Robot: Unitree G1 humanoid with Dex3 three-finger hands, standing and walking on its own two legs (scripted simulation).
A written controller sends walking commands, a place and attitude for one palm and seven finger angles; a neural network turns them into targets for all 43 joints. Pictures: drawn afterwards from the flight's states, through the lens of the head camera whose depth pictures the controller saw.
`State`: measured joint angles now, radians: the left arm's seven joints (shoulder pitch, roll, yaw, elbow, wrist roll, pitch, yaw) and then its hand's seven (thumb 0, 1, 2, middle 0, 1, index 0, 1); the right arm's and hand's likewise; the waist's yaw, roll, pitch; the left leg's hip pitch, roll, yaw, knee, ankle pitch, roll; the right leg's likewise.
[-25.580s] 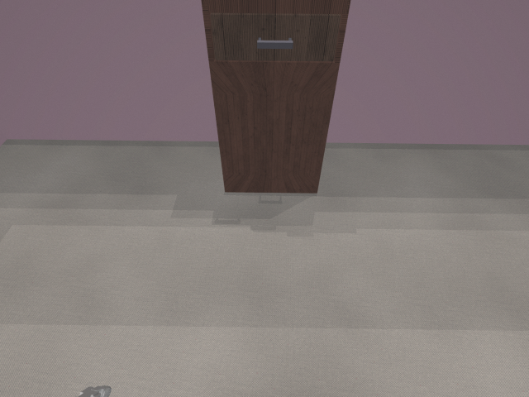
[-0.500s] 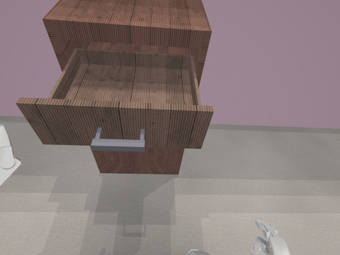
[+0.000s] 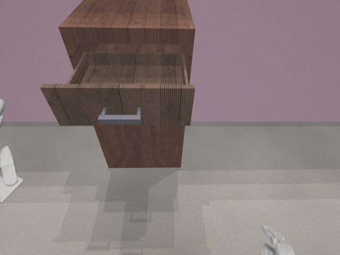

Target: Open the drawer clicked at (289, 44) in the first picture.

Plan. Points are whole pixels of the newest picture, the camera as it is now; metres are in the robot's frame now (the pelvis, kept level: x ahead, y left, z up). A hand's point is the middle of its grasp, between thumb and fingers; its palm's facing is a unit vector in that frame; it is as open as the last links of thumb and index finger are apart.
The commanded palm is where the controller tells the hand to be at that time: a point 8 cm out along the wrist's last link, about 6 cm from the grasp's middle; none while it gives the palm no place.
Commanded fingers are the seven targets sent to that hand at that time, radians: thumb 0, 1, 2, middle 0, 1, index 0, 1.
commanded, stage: stop stepping back and stand still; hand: left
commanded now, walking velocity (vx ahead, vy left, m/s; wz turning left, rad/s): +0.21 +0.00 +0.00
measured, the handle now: (121, 114) +0.51 +0.17 +0.04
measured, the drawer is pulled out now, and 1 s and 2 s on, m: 0.29 0.29 0.29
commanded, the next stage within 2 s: let the arm hang, fingers relaxed in 0.60 s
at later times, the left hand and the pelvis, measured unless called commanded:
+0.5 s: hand out of the picture +0.14 +0.24 +0.20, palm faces +0.40 -0.81 -0.44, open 7.4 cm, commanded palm +0.07 +0.29 +0.22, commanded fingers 0.00 0.90 0.90 -0.20 -0.30 -0.20 -0.30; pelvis -0.05 +0.01 +0.00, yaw +1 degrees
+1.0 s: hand out of the picture +0.04 +0.17 -0.17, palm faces +0.12 -0.98 -0.13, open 7.0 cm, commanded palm none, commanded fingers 0.00 0.90 0.90 -0.20 -0.30 -0.20 -0.30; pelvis -0.04 +0.00 -0.01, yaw +3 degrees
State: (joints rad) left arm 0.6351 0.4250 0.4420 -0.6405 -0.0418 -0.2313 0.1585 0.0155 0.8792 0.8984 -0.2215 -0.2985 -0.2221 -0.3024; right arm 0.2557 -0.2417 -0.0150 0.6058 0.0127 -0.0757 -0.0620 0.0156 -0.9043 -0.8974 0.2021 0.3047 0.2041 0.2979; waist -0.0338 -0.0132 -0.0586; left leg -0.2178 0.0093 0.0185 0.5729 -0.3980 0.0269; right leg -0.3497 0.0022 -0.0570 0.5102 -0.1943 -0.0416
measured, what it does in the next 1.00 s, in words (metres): steps on the spot: left foot, then left foot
